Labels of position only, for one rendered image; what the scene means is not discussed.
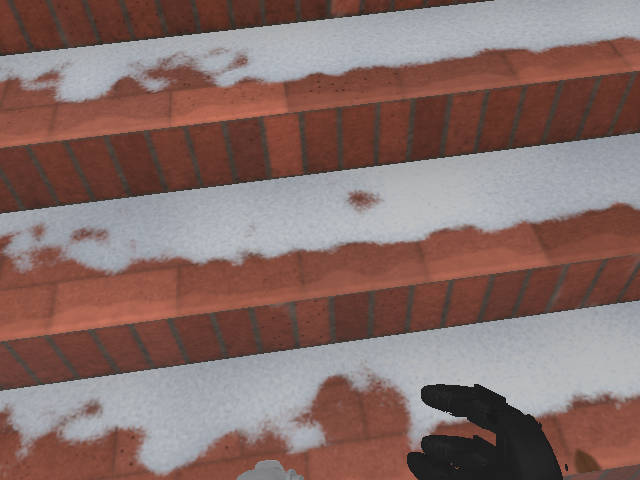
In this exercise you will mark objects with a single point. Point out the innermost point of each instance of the right robot hand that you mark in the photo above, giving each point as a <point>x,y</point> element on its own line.
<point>522,451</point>

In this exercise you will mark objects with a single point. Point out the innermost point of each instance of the robot left shin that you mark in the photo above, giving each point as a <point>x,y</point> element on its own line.
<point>268,464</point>

